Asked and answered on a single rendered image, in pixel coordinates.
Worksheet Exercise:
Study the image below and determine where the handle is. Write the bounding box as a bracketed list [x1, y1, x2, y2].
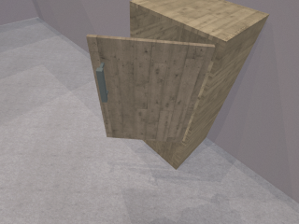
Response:
[95, 63, 108, 103]

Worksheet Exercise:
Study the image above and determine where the cupboard door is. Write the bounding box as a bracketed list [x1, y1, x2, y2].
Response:
[86, 34, 216, 143]

